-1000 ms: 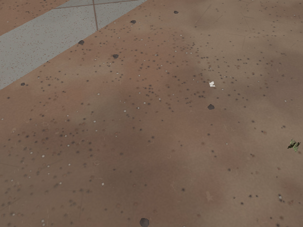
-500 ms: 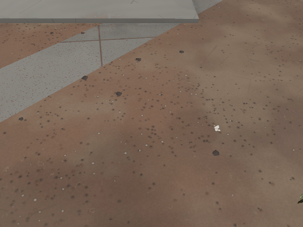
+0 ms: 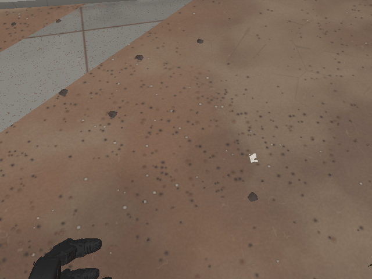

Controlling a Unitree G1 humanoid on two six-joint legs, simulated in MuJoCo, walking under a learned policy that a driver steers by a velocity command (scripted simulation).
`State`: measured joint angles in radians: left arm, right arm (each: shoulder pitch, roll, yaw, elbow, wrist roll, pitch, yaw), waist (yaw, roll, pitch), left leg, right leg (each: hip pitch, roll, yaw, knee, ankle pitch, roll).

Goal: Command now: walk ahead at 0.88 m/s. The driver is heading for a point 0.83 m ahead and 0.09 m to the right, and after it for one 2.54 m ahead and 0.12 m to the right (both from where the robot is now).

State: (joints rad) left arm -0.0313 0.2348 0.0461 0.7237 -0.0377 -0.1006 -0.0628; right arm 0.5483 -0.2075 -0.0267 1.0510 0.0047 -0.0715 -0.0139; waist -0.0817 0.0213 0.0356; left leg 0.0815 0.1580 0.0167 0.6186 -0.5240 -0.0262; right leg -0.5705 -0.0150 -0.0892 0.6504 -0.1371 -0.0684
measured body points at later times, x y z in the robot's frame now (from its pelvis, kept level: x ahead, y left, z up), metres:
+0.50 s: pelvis +0.28 -0.01 +0.02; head +0.31 +0.01 +0.46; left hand +0.34 +0.26 -0.13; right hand +0.44 -0.25 -0.09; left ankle +0.42 +0.07 -0.70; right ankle +0.14 -0.13 -0.65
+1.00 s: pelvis +0.34 -0.03 +0.03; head +0.35 -0.03 +0.48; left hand +0.36 +0.21 -0.12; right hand +0.43 -0.29 -0.11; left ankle +0.42 +0.07 -0.70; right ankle +0.31 -0.15 -0.70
